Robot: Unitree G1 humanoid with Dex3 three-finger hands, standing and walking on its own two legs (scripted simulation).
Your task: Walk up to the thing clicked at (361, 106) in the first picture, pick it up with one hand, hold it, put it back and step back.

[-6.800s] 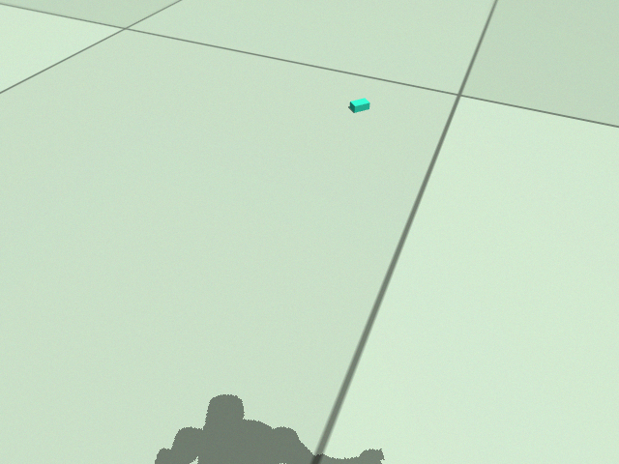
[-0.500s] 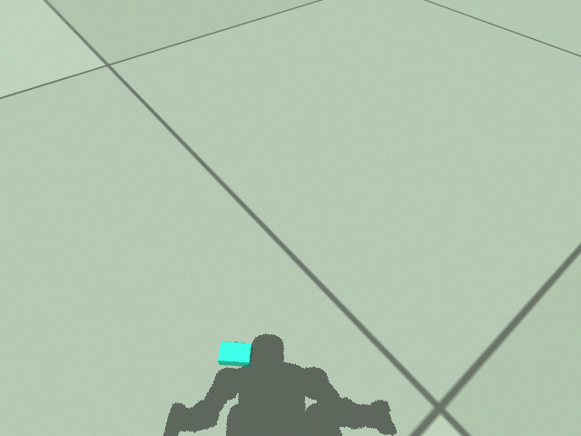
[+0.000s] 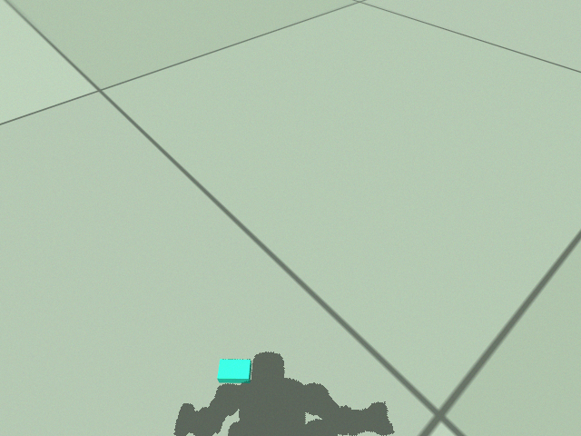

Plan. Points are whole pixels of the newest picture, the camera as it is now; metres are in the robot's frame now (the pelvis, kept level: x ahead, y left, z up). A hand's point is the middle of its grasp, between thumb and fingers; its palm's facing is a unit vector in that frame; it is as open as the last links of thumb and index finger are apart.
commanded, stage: walk up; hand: left
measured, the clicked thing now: (234, 371) +0.49 +0.21 -0.76
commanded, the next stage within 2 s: stand in 0.50 s
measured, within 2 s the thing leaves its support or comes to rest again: neither
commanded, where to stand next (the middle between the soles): +0.11 +0.01 m, yaw +0 degrees
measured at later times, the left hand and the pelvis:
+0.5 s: hand out of the picture +0.09 +0.26 -0.16, palm faces -0.05 -0.94 -0.34, open 7.4 cm; pelvis +0.01 +0.01 +0.00, yaw -1 degrees
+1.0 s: hand out of the picture +0.10 +0.25 -0.15, palm faces -0.04 -0.94 -0.34, open 7.4 cm; pelvis +0.02 +0.00 +0.00, yaw +0 degrees
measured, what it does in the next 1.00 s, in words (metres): stands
